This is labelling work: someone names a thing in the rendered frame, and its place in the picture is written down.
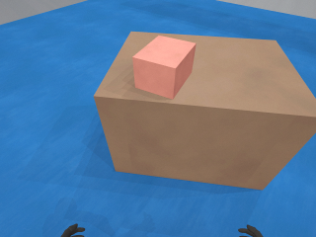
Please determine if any left robot hand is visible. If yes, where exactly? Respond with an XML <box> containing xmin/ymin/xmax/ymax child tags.
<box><xmin>61</xmin><ymin>223</ymin><xmax>85</xmax><ymax>237</ymax></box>

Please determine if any carton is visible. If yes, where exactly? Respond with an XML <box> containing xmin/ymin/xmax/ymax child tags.
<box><xmin>132</xmin><ymin>36</ymin><xmax>197</xmax><ymax>100</ymax></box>

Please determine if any pedestal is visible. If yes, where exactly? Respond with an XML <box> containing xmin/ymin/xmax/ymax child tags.
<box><xmin>93</xmin><ymin>32</ymin><xmax>316</xmax><ymax>191</ymax></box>

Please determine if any right robot hand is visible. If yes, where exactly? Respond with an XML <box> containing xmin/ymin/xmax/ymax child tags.
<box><xmin>238</xmin><ymin>224</ymin><xmax>263</xmax><ymax>237</ymax></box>

